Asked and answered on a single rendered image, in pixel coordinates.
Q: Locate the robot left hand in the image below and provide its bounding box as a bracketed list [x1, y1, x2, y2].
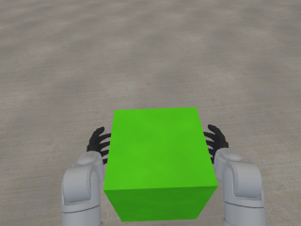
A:
[87, 127, 111, 164]

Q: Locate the robot right forearm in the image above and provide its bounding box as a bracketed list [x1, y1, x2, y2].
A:
[214, 148, 266, 226]

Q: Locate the robot left forearm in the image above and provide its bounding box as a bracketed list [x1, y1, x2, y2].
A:
[61, 151, 105, 226]

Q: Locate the robot right hand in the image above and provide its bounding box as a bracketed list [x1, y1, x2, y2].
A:
[203, 124, 229, 164]

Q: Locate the carton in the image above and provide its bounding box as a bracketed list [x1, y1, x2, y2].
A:
[103, 107, 218, 222]

